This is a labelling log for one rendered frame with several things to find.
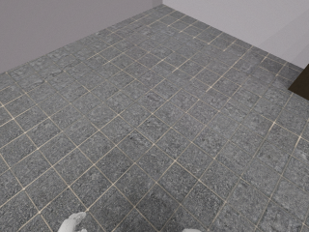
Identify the left robot hand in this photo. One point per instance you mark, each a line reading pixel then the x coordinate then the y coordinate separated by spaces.
pixel 70 223

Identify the cupboard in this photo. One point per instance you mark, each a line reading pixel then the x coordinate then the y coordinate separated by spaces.
pixel 301 85

